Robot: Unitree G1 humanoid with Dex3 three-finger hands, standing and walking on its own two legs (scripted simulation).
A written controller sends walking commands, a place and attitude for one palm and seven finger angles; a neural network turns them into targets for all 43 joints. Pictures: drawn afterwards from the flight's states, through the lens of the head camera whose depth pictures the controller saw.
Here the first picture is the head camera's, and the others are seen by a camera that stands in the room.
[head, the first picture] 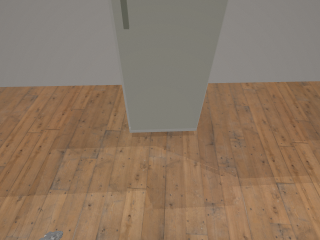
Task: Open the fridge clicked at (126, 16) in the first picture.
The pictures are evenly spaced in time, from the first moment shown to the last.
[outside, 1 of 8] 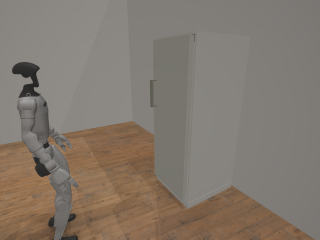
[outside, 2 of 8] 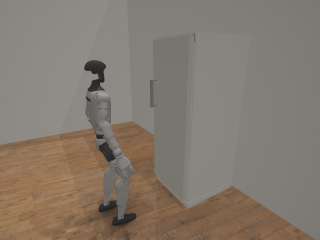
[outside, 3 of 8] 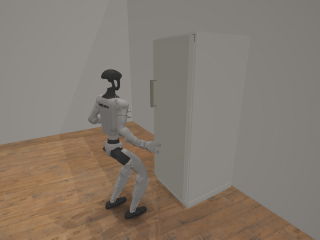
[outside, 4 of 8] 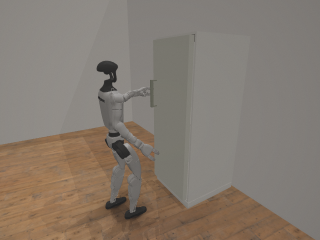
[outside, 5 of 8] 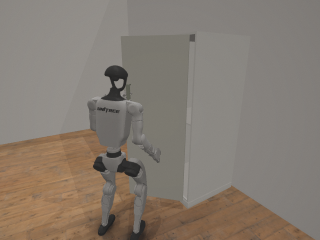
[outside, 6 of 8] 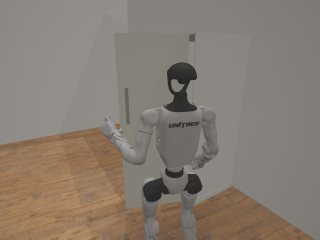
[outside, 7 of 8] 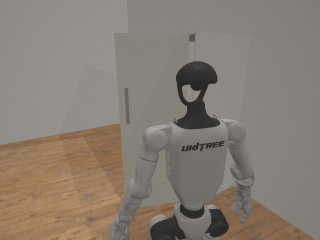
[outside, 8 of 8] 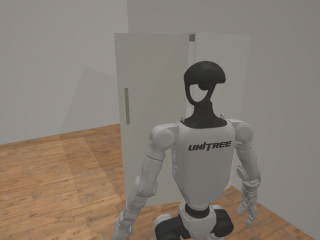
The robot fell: no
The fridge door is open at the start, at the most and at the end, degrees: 0 79 69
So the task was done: yes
